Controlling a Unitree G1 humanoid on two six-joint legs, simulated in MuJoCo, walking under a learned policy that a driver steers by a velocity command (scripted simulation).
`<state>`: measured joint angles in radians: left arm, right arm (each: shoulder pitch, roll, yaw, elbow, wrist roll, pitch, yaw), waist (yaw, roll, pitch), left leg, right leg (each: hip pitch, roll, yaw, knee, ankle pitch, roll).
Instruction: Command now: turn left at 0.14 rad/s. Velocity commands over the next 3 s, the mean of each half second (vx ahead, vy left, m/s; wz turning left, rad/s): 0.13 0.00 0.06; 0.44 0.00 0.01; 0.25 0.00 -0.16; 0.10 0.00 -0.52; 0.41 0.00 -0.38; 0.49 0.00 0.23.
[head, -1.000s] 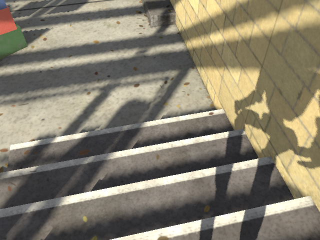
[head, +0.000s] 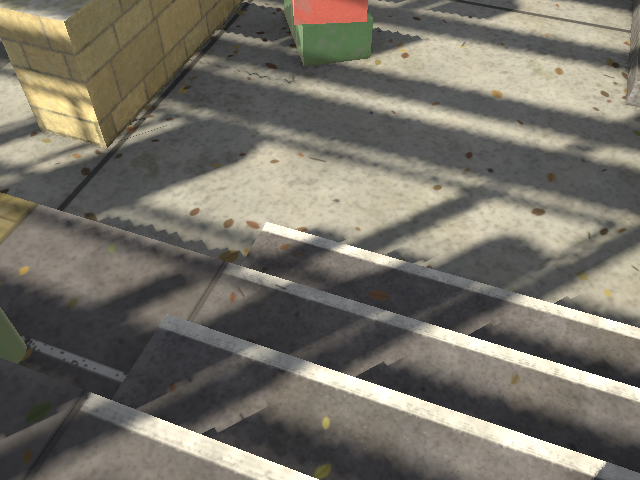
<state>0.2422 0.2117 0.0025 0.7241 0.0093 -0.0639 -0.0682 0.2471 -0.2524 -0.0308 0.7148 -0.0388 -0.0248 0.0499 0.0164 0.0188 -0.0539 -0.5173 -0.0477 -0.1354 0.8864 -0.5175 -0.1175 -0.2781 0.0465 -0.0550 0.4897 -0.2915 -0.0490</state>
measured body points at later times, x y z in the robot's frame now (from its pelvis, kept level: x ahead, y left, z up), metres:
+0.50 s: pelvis +0.02 +0.01 -0.01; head +0.02 +0.01 +0.44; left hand +0.12 +0.27 -0.13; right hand +0.06 -0.26 -0.14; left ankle -0.02 +0.13 -0.73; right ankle -0.02 -0.09 -0.72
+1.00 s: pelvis +0.21 -0.04 -0.03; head +0.22 -0.05 +0.42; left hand +0.09 +0.19 -0.17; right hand +0.43 -0.26 -0.14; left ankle +0.37 +0.05 -0.74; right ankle +0.08 -0.09 -0.73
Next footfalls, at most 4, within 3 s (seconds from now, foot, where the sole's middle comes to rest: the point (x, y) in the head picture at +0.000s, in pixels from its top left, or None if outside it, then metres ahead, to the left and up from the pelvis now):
0.68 right None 0.12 -0.09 -0.77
1.12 left None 0.40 0.02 -0.92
1.66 right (458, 471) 0.64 -0.31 -1.07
2.12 left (384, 433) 0.73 -0.13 -1.07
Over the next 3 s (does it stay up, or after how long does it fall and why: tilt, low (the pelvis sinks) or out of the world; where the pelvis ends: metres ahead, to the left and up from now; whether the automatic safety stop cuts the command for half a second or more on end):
stays up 1.00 -0.45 -0.45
